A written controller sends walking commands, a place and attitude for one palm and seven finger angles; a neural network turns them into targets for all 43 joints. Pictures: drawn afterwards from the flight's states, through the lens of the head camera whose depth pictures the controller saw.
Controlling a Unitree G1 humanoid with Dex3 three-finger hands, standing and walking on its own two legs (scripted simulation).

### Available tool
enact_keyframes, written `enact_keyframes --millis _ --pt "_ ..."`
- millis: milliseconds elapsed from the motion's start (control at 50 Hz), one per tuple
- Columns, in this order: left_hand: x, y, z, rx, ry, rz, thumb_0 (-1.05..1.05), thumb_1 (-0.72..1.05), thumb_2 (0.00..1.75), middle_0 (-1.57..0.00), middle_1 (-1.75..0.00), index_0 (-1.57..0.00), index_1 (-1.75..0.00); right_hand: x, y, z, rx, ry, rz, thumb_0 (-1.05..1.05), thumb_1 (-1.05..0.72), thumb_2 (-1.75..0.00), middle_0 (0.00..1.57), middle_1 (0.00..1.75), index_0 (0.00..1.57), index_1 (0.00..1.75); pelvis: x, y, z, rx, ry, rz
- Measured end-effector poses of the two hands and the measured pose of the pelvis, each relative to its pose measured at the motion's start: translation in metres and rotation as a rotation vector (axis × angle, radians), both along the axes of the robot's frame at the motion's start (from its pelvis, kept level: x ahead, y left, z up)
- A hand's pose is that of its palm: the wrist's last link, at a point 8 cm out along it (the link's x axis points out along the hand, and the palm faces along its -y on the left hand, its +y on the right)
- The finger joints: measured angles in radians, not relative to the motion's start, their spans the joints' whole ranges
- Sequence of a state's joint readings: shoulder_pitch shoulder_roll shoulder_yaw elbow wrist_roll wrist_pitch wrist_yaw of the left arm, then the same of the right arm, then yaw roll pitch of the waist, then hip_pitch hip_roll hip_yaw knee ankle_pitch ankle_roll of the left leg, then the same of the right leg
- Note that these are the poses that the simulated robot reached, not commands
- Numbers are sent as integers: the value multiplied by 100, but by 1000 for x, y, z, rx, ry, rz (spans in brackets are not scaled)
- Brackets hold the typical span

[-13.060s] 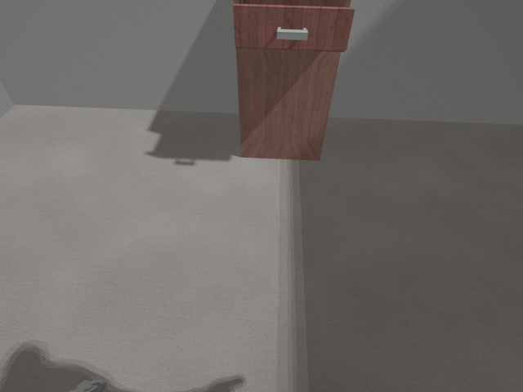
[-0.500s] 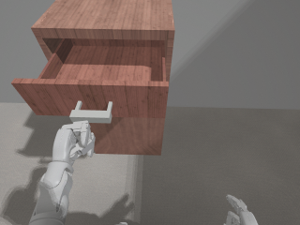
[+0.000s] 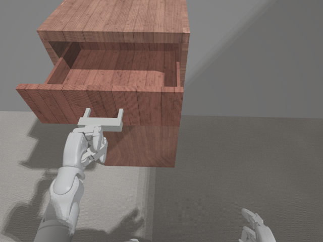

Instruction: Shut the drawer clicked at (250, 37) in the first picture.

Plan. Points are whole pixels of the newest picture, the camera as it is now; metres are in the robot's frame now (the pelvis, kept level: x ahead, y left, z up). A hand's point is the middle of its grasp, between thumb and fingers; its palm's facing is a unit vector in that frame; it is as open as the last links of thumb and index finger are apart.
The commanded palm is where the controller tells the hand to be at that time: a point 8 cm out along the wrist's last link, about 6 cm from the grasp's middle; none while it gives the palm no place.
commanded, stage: push the drawer shut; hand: left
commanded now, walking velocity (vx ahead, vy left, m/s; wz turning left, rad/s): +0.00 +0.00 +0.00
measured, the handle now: (102, 118) +0.41 +0.18 +0.07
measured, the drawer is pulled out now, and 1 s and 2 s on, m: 0.22 0.11 0.00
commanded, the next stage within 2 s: none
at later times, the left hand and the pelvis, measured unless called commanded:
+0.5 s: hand (105, 130) +0.37 +0.16 +0.07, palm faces -0.01 -1.00 -0.02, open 3.0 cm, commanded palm +0.36 +0.21 +0.08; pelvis -0.01 +0.00 +0.00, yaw +0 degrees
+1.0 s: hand (113, 110) +0.44 +0.15 +0.07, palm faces +0.00 -1.00 -0.01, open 3.3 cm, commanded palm +0.42 +0.21 +0.08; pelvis -0.01 +0.00 -0.01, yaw -1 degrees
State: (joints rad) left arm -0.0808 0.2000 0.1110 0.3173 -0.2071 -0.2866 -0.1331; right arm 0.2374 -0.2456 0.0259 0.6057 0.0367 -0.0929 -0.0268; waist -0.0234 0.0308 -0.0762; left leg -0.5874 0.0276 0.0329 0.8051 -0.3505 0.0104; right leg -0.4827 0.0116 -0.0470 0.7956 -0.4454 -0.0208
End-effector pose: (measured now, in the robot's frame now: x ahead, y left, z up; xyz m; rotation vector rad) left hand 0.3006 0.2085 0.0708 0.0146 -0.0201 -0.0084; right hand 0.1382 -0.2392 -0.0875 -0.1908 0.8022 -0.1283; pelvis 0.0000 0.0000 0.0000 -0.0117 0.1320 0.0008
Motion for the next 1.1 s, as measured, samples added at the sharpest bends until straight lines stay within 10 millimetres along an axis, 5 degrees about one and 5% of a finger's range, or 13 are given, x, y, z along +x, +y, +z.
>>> enact_keyframes --millis 340,1100 --pt "28 4 -2 5 8 9 -1 82 92 -140 -160 -140 -160 -30 -12 -12 -20 107 -25 1 -90 -90 21 29 21 30 -7 -4 -1 -4 10 8" --pt "128 -1 2 -7 27 8 2 86 94 -140 -160 -140 -160 -116 -13 -33 -23 363 -140 1 -90 -90 21 29 21 30 -10 3 -12 -14 104 -17"
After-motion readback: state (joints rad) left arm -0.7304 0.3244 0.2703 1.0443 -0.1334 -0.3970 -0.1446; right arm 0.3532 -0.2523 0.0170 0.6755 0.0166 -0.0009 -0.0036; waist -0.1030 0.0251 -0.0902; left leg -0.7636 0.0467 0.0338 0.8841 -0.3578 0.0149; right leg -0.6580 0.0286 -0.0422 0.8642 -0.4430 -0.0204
